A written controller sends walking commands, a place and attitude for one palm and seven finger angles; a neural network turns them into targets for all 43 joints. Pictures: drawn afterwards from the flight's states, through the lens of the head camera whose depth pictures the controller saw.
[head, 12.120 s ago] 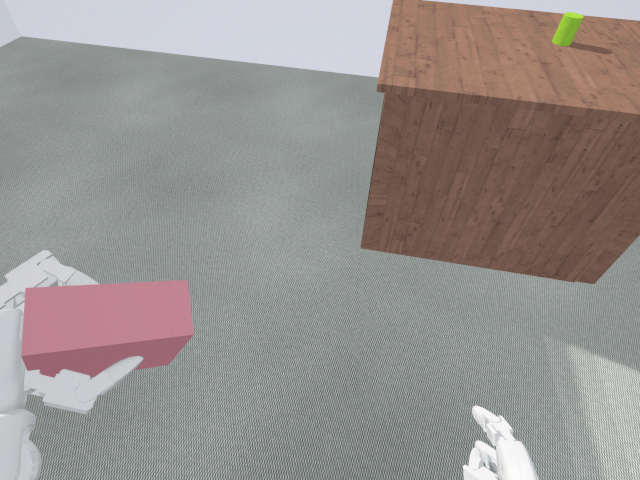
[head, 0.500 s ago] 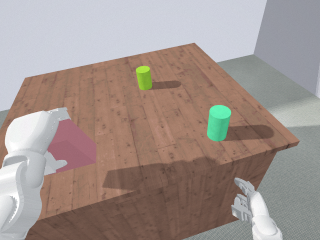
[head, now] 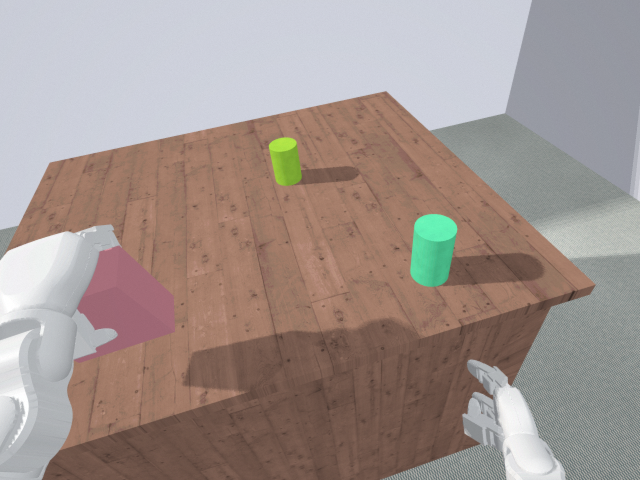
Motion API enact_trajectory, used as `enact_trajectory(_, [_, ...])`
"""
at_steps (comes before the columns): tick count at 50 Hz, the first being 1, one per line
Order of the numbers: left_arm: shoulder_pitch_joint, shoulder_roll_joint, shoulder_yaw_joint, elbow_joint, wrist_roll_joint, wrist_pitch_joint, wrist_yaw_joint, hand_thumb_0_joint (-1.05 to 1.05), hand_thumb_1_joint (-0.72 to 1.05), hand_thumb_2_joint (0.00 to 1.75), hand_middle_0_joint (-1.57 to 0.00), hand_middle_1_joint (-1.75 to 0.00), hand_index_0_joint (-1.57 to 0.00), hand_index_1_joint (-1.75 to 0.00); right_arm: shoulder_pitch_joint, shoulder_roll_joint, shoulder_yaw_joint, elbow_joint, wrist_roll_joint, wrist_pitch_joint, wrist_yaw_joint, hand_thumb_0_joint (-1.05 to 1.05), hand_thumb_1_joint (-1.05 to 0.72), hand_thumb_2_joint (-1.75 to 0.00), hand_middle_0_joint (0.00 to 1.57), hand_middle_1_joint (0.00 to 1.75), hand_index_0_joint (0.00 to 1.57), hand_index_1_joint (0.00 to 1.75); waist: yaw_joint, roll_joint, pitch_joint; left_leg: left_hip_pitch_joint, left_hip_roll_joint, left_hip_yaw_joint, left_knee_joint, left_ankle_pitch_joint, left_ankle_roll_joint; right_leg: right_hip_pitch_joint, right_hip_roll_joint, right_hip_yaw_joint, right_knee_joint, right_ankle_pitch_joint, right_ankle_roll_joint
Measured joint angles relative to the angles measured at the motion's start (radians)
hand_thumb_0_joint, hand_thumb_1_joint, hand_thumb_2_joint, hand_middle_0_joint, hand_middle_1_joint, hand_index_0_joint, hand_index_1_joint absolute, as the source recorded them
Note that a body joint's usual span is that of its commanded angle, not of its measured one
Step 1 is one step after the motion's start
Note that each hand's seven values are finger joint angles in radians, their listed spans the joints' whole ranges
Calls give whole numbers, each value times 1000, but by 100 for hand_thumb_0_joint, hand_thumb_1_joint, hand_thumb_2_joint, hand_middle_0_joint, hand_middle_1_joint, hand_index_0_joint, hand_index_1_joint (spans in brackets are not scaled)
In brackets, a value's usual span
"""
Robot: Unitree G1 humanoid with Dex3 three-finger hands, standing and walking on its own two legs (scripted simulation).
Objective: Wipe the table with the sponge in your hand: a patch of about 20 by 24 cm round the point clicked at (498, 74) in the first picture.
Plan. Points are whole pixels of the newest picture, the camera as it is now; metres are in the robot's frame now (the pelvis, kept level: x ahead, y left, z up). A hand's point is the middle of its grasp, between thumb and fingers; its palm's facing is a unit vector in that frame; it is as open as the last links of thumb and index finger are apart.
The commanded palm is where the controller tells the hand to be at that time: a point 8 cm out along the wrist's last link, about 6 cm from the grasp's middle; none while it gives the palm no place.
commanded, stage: move the sponge above the wiping area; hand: left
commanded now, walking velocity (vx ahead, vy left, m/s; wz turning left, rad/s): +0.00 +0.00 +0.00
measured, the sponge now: (108, 315) +0.23 +0.30 +0.13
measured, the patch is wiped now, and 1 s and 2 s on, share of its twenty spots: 0.00 0.00 0.00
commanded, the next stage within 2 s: none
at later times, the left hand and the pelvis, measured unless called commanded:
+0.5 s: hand (89, 320) +0.21 +0.30 +0.15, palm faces +0.14 -0.12 -0.98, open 9.3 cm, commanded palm +0.17 +0.29 +0.22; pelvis +0.00 +0.01 +0.00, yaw +0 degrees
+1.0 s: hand (109, 342) +0.20 +0.29 +0.12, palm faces +0.06 -0.12 -0.99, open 9.3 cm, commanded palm +0.17 +0.29 +0.20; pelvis +0.01 +0.01 +0.00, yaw +0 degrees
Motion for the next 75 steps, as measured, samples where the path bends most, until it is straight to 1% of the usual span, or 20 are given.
enact_trajectory(3, [12, -15, 7, 6, -8, 15, -10, -1, -43, 104, -81, -138, -81, -138, 0, -5, -1, -4, 2, -3, -2, 2, -90, -90, 20, 30, 22, 31, -3, 2, 4, -5, -1, -3, 2, 1, 1, -2, -1, -3, -2, 2, 2])
enact_trajectory(6, [34, -31, -21, -5, 0, 13, -27, -1, -43, 104, -81, -138, -81, -138, 4, -8, -4, -8, 1, -13, -9, 2, -90, -90, 20, 30, 23, 31, -2, 2, 11, -7, -5, -6, 3, 2, 4, -3, -5, -5, -1, 2, 4])
enact_trajectory(10, [49, -38, -75, -26, 31, -22, -34, -1, -43, 104, -81, -138, -81, -138, 9, -7, -11, -6, -9, -23, -15, 2, -90, -90, 20, 30, 22, 31, 4, -3, 20, -1, -8, -6, 0, 3, 7, 2, -8, -5, -1, 1, 5])
enact_trajectory(12, [54, -31, -88, -38, 47, -45, -23, -1, -43, 104, -81, -138, -81, -138, 9, -3, -14, -1, -15, -25, -13, 2, -90, -90, 20, 30, 21, 31, 7, -5, 19, 2, -8, -1, 0, 2, 8, 4, -7, -1, -1, 1, 5])
enact_trajectory(15, [58, -14, -71, -38, 50, -64, 3, -1, -43, 104, -81, -138, -81, -138, 8, 6, -14, 8, -17, -18, -4, 2, -90, -90, 20, 30, 21, 31, 7, -7, 10, 9, -6, 3, -5, 1, 7, 9, -6, 4, -5, 2, 5])
enact_trajectory(18, [51, -6, -29, -18, 29, -49, 23, -1, -43, 104, -81, -138, -81, -138, 6, 12, -13, 12, -10, -9, 1, 2, -90, -90, 20, 30, 20, 30, 4, -7, 3, 12, -4, 5, -6, 0, 7, 13, -3, 7, -10, 4, 6])
enact_trajectory(22, [61, -33, 8, -12, 3, -9, 22, -1, -43, 104, -81, -138, -81, -138, 6, 6, -11, 8, -2, -8, 5, 2, -90, -90, 20, 30, 20, 30, -2, 1, 0, 8, -5, 4, -6, 0, 9, 13, -5, 6, -16, 7, 9])
enact_trajectory(25, [85, -59, -13, -23, 2, 2, 6, -1, -43, 104, -81, -138, -81, -138, 11, -2, -13, -1, -1, -14, 1, 2, -90, -90, 20, 30, 20, 30, -5, 5, 5, 4, -10, 0, -6, 3, 13, 10, -9, 2, -16, 8, 13])
enact_trajectory(30, [94, -62, -90, -21, 42, -31, -11, -1, -43, 104, -81, -138, -81, -138, 15, -3, -13, -3, -12, -21, -11, 2, -90, -90, 20, 30, 20, 30, 4, -5, 19, 4, -14, -1, -6, 4, 15, 8, -13, 1, -11, 5, 14])
enact_trajectory(33, [70, -43, -108, -2, 74, -58, 6, -1, -43, 104, -81, -138, -81, -138, 15, 4, -14, 4, -18, -23, -12, 2, -90, -90, 20, 30, 20, 30, 11, -13, 22, 8, -12, 0, -6, 3, 14, 12, -11, 3, -12, 5, 11])
enact_trajectory(35, [61, -39, -94, 4, 79, -65, 22, -1, -43, 104, -81, -138, -81, -138, 13, 9, -16, 9, -17, -21, -5, 2, -90, -90, 20, 30, 20, 30, 10, -14, 19, 14, -9, 3, -9, 2, 12, 17, -8, 5, -17, 6, 9])
enact_trajectory(38, [65, -45, -59, -6, 60, -54, 43, -1, -43, 104, -81, -138, -81, -138, 13, 15, -18, 16, -16, -19, 8, 2, -90, -90, 20, 30, 19, 30, 4, -11, 8, 18, -7, 6, -12, 0, 12, 21, -6, 9, -22, 7, 10])
enact_trajectory(41, [91, -61, -33, -27, 36, -28, 45, -1, -43, 104, -81, -138, -81, -138, 15, 13, -15, 14, -10, -13, 16, 2, -90, -90, 20, 30, 20, 30, -4, -4, -2, 19, -7, 8, -14, -2, 13, 22, -5, 11, -25, 6, 12])
enact_trajectory(46, [145, -83, -46, -53, 29, -5, 21, -1, -43, 104, -81, -138, -81, -139, 21, 5, -13, -5, -9, -9, 17, 2, -90, -90, 20, 30, 21, 31, -8, 0, 0, 12, -9, 8, -10, -4, 15, 14, -7, 11, -18, 2, 13])
enact_trajectory(50, [179, -72, -78, -67, 53, -25, 13, -1, -43, 104, -81, -138, -81, -139, 29, 0, -16, -15, -16, -11, 15, 2, -90, -90, 20, 30, 22, 31, 0, -4, 8, 11, -8, 6, -5, -7, 14, 14, -7, 9, -12, -2, 12])
enact_trajectory(54, [166, -53, -84, -40, 80, -55, 34, -1, -43, 104, -81, -138, -81, -139, 32, 2, -21, -9, -20, -14, 13, 2, -90, -90, 20, 30, 22, 31, 9, -9, 9, 12, -5, 1, 1, -10, 11, 18, -3, 5, -12, -3, 8])
enact_trajectory(59, [141, -48, -41, 6, 59, -59, 50, -1, -43, 104, -81, -138, -81, -139, 23, 11, -18, 7, -16, -13, 10, 2, -90, -90, 20, 30, 21, 31, 6, -13, 6, 14, 0, -3, 1, -11, 7, 24, 1, 1, -19, -1, 5])
enact_trajectory(65, [154, -53, -32, 5, 50, -51, 23, -1, -43, 104, -81, -138, -81, -139, 21, 8, -14, 8, -16, -19, 8, 2, -90, -90, 20, 30, 21, 31, -1, -6, 8, 14, -1, -3, 0, -10, 8, 24, 1, 1, -20, 0, 6])
enact_trajectory(70, [195, -41, -32, -45, 50, -86, 15, -1, -43, 104, -81, -138, -81, -139, 28, 6, -19, 3, -22, -25, 9, 2, -90, -90, 20, 30, 21, 30, 1, -4, 7, 14, -2, -1, 2, -13, 10, 23, 0, 4, -18, -2, 8])
enact_trajectory(75, [205, -29, -13, -57, 44, -101, 36, -1, -43, 104, -81, -138, -81, -139, 35, 8, -23, 5, -20, -24, 10, 2, -90, -90, 20, 30, 21, 30, 8, -7, 3, 14, -1, -2, 5, -16, 10, 26, 1, 3, -21, -3, 8])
